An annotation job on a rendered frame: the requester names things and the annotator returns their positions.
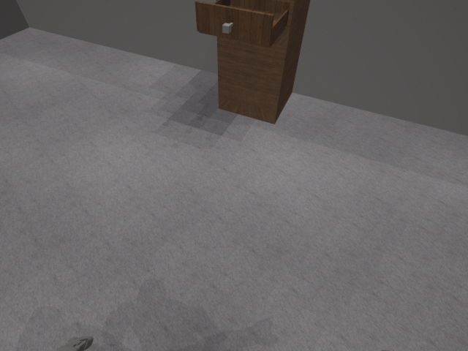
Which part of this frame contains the handle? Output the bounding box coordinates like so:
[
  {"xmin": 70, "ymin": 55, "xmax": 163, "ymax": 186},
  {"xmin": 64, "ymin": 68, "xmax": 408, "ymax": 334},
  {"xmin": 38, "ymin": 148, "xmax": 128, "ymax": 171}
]
[{"xmin": 222, "ymin": 23, "xmax": 233, "ymax": 34}]

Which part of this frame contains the robot left hand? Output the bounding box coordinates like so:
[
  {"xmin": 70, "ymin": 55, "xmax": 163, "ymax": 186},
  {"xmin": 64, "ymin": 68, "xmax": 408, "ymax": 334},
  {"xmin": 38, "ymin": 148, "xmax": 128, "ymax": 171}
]
[{"xmin": 56, "ymin": 336, "xmax": 94, "ymax": 351}]

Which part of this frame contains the cabinet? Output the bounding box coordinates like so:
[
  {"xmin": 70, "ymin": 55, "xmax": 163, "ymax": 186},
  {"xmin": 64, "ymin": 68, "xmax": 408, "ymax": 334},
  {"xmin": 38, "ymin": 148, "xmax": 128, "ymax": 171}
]
[{"xmin": 217, "ymin": 0, "xmax": 310, "ymax": 124}]

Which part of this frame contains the drawer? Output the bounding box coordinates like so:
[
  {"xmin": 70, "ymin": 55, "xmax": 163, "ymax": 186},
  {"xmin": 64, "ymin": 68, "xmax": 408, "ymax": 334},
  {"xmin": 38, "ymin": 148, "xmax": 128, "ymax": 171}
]
[{"xmin": 195, "ymin": 0, "xmax": 290, "ymax": 48}]

